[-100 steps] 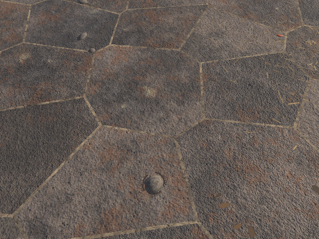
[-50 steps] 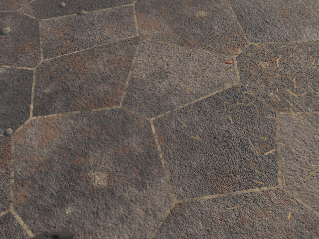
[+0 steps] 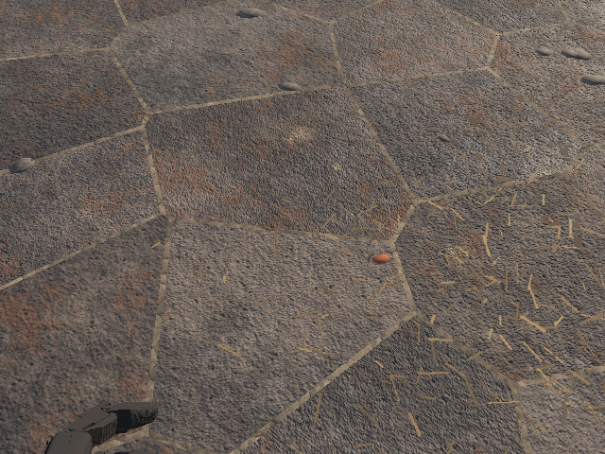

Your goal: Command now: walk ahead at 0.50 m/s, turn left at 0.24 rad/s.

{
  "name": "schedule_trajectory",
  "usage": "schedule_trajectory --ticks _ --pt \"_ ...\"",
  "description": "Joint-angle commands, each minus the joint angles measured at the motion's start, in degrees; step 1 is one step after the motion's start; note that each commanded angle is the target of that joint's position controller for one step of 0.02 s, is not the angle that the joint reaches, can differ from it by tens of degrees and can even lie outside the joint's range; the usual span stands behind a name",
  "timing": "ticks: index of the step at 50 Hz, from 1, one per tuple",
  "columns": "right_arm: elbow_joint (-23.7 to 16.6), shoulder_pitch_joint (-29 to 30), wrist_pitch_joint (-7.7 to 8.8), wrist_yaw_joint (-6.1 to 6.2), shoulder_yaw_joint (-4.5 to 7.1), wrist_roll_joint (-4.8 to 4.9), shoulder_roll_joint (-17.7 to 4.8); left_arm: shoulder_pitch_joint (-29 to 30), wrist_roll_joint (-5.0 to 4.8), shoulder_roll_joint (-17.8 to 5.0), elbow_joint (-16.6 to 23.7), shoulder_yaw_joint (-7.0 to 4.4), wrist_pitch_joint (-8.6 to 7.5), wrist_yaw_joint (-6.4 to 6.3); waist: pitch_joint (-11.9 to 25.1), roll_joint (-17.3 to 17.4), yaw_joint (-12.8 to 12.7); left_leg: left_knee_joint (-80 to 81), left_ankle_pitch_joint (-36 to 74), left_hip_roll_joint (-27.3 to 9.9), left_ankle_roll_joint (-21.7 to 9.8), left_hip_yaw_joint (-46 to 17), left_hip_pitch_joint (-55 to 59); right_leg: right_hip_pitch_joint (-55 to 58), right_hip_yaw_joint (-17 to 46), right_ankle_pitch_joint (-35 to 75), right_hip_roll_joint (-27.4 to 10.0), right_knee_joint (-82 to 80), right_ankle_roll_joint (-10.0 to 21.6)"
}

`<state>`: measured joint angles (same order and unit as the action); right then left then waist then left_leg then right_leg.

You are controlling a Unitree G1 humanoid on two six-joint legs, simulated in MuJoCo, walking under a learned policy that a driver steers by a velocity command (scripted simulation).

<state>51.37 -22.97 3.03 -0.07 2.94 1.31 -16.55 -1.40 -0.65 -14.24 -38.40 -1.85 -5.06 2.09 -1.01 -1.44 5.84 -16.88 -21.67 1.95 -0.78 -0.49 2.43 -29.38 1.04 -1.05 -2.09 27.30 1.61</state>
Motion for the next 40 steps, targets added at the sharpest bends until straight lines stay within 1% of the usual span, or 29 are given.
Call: schedule_trajectory --ticks 1,2,3,4,5,6,7,8,9,11,13,15,18,20,22,24,25,26,27,28,29,30,31,32,33,34,35,37,40 --pt "-3.5 2.7 0.15 0.49 1.40 -0.53 -8.0 -15.7 0.86 -11.9 -0.3 -4.68 -1.29 -0.86 10.9 4.6 -12.2 -20.0 36.6 -10.2 -5.5 -5.7 -10.7 28.1 2.1 0.3 -2.7 0.6 4.7" --pt "-5.3 -1.7 1.02 0.32 -0.39 -1.27 -2.1 -23.5 1.99 -17.5 -1.2 -6.05 -0.84 -1.53 20.9 -6.9 -12.5 -41.6 14.1 -2.3 -1.5 -1.2 -31.4 51.5 21.9 -1.7 -17.7 1.4 11.3" --pt "-4.7 -4.0 1.94 0.07 -0.60 -0.05 -2.5 -24.9 1.27 -14.7 -2.0 -5.37 -0.25 -1.43 26.4 -14.8 -12.3 -52.9 -12.3 0.3 -0.5 -5.7 -41.4 55.0 38.6 -10.7 -23.4 -6.0 15.8" --pt "-5.1 0.3 2.15 -0.02 1.10 1.35 -8.2 -21.5 0.81 -10.7 -1.8 -4.14 -0.02 -1.58 16.8 -8.6 -12.7 -57.2 -9.5 -3.3 -0.7 -7.4 -46.1 47.6 32.1 -16.4 -21.0 -8.2 13.1" --pt "-6.2 4.3 2.08 -0.01 1.32 1.40 -8.4 -17.9 0.61 -8.7 -1.6 -3.49 0.06 -1.76 10.3 -6.2 -11.5 -56.5 -4.5 -5.9 -0.8 -5.6 -46.7 39.7 24.3 -16.3 -18.8 -9.9 11.1" --pt "-6.5 6.1 1.68 0.14 1.41 0.82 -7.5 -14.3 0.70 -7.1 -1.9 -2.93 -0.08 -1.59 5.6 -3.9 -9.7 -53.8 -0.6 -7.6 -0.5 -4.9 -44.9 31.9 18.9 -13.7 -16.4 -12.6 10.1" --pt "-6.3 5.9 0.90 0.29 1.79 0.34 -6.9 -11.7 0.96 -5.6 -2.0 -2.52 -0.54 -1.43 3.1 -4.8 -7.8 -51.3 2.3 -9.1 -0.3 -5.4 -42.2 26.5 14.3 -10.7 -14.4 -14.9 9.2" --pt "-6.0 4.3 0.06 0.27 1.68 0.44 -5.4 -10.0 1.23 -5.5 -2.3 -2.60 -0.91 -1.34 1.9 -5.5 -6.3 -50.4 4.1 -9.8 0.1 -5.3 -39.1 22.5 11.0 -8.8 -13.6 -17.0 8.9" --pt "-6.0 3.8 -0.64 0.26 1.50 0.49 -4.0 -9.2 1.25 -5.6 -2.8 -2.80 -1.33 -1.31 1.2 -5.1 -5.5 -49.8 5.1 -10.1 0.5 -5.1 -38.1 20.3 8.3 -5.9 -13.5 -18.5 9.2" --pt "-7.1 5.2 -1.53 0.40 1.56 0.26 -3.2 -8.7 1.48 -6.7 -3.8 -3.30 -1.91 -1.51 -0.2 -3.5 -4.7 -47.5 8.6 -10.4 1.2 -5.4 -39.6 19.0 3.6 -1.0 -13.6 -20.1 9.7" --pt "-8.2 7.5 -1.64 0.18 1.56 -0.06 -3.0 -9.6 1.62 -7.7 -4.9 -3.70 -1.93 -1.94 -0.9 -2.3 -5.0 -42.3 14.2 -10.4 1.6 -5.6 -41.7 20.4 -0.5 2.2 -13.2 -20.6 9.7" --pt "-9.1 10.3 -1.25 -0.61 1.28 -0.09 -2.3 -9.9 1.51 -8.6 -5.6 -3.94 -1.63 -2.36 -1.4 -1.8 -5.8 -34.6 20.6 -9.9 1.3 -4.1 -40.6 21.2 -5.0 3.6 -11.8 -20.7 8.6" --pt "-11.3 16.8 -0.96 -1.82 0.65 -0.22 -1.3 -12.3 0.94 -10.3 -6.8 -4.46 -0.99 -2.81 -3.1 -0.6 -8.4 -26.0 24.6 -9.1 0.4 -0.7 -39.5 23.8 -8.6 3.7 -12.5 -20.8 7.9" --pt "-13.0 19.8 -1.08 -2.41 0.63 -0.15 -1.6 -14.0 0.29 -11.2 -7.8 -4.87 -0.27 -2.88 -4.1 -0.4 -9.3 -22.6 23.1 -8.8 -0.6 0.1 -40.8 28.1 -9.7 4.4 -13.8 -19.7 7.4" --pt "-14.5 21.4 -1.23 -2.93 0.86 -0.19 -2.4 -14.8 -0.40 -12.1 -8.6 -5.28 0.65 -2.89 -4.5 -0.8 -9.3 -20.6 19.0 -8.0 -2.0 1.5 -41.3 32.5 -10.7 8.5 -15.1 -17.0 6.5" --pt "-15.2 19.8 -1.50 -3.19 1.67 -0.30 -4.0 -14.1 -0.91 -13.7 -8.6 -5.75 1.52 -3.07 -2.2 -2.3 -7.3 -20.0 12.9 -4.9 -4.2 4.6 -36.5 34.9 -12.3 24.7 -15.3 -10.4 5.2" --pt "-14.6 16.0 -1.69 -3.14 2.55 -0.24 -5.4 -13.5 -1.16 -14.4 -8.4 -5.94 2.02 -3.19 0.6 -3.0 -4.8 -19.9 10.3 -2.5 -5.5 6.5 -30.8 35.0 -13.2 33.7 -14.7 -3.7 4.4" --pt "-12.7 7.9 -1.78 -2.81 4.09 -0.01 -7.8 -12.5 -1.43 -14.2 -8.2 -5.76 2.49 -3.28 4.7 -2.1 -0.1 -16.6 12.3 0.5 -7.4 7.7 -19.6 31.9 -15.0 36.9 -12.7 7.5 2.8" --pt "-10.0 -2.1 -2.23 -1.78 6.31 0.21 -12.4 -13.4 -0.46 -12.4 -7.6 -4.94 2.31 -3.48 10.1 1.9 4.1 -15.0 14.1 -1.1 -10.1 1.4 -2.1 20.0 -15.4 25.2 -10.3 23.8 0.0" --pt "-10.0 -1.0 -1.91 -1.09 7.29 0.76 -19.4 -19.3 2.23 -3.4 -4.6 -1.99 0.95 -2.68 13.8 18.7 -2.9 -10.4 6.9 -16.8 -20.7 -30.4 17.3 -7.2 -12.3 -27.5 0.7 45.1 -4.0" --pt "-12.2 -2.7 -0.89 -1.42 5.68 0.07 -15.0 -15.4 0.05 -6.5 -4.7 -2.00 -1.41 -1.91 23.2 12.0 0.5 -0.3 -1.6 -22.3 -24.1 -47.4 21.3 -13.5 2.2 -33.9 3.3 52.6 -3.3" --pt "-11.1 -1.3 -0.06 -1.67 4.55 -0.62 -11.0 -9.9 -2.55 -10.2 -3.8 -3.02 -2.51 -1.39 15.3 7.8 1.8 1.0 2.5 -20.9 -20.3 -38.8 16.8 -18.1 3.1 -28.5 0.2 52.3 -1.8" --pt "-11.3 2.1 0.45 -1.61 4.06 -0.48 -9.6 -8.5 -2.17 -9.4 -3.4 -2.68 -3.07 -1.66 10.3 5.0 -0.3 0.2 7.5 -18.7 -18.0 -31.2 9.0 -17.0 2.7 -23.4 -2.6 47.9 -0.7" --pt "-11.8 6.5 0.56 -1.48 3.27 -0.60 -7.1 -8.1 -0.62 -9.5 -4.2 -2.88 -3.01 -2.13 6.7 3.0 -2.5 0.3 14.4 -16.6 -16.2 -24.8 0.8 -13.4 2.5 -20.1 -4.8 43.2 -0.7" --pt "-12.6 9.3 0.72 -1.24 2.47 -1.49 -5.2 -9.8 -0.25 -9.8 -5.2 -3.24 -2.32 -2.09 5.6 4.3 -4.7 1.5 20.4 -15.3 -15.3 -20.3 -4.8 -8.8 2.9 -17.7 -6.4 40.7 -0.7" --pt "-12.8 10.2 0.90 -1.16 2.24 -1.91 -4.7 -11.3 -0.30 -9.5 -6.0 -3.30 -1.41 -1.89 5.3 4.8 -5.7 3.0 22.9 -14.7 -15.1 -18.1 -7.9 -6.0 2.8 -16.5 -6.9 39.4 -1.0" --pt "-12.5 10.3 1.28 -1.08 2.27 -1.79 -5.0 -12.5 -0.26 -8.5 -6.7 -3.17 -0.57 -1.82 5.0 4.4 -6.3 4.3 25.6 -14.5 -15.1 -15.5 -9.6 -5.0 2.2 -15.5 -7.1 37.7 -1.4" --pt "-11.2 9.1 2.09 -0.83 2.55 -1.76 -6.5 -11.3 -0.08 -7.0 -6.7 -2.74 0.71 -1.95 2.8 3.6 -6.2 6.9 28.8 -14.3 -14.8 -10.9 -11.5 -6.8 1.9 -11.0 -7.3 33.9 -2.5" --pt "-9.5 7.9 2.47 -0.24 2.44 -1.98 -6.6 -7.6 -0.14 -6.2 -5.9 -2.41 1.11 -1.85 0.5 3.7 -4.9 8.9 28.4 -12.6 -12.4 -4.5 -10.3 -9.9 2.2 -0.2 -6.8 24.6 -2.9"
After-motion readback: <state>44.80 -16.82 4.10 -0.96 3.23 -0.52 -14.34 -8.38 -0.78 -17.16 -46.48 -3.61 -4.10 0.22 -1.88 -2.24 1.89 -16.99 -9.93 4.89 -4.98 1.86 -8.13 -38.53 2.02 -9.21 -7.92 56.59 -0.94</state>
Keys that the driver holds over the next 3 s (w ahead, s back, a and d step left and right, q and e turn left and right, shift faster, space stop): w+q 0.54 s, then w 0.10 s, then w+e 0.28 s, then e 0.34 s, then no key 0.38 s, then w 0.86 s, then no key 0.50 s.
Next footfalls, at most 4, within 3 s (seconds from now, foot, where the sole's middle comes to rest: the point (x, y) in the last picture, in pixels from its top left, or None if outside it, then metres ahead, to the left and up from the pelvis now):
0.02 right None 0.18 -0.13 -0.77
0.54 left None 0.41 0.18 -0.77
1.06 right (253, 326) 0.78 0.07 -0.77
1.52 left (154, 334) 0.78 0.31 -0.77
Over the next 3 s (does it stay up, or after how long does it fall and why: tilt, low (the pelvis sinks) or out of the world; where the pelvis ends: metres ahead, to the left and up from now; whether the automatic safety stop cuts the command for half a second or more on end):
stays up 1.22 0.19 0.00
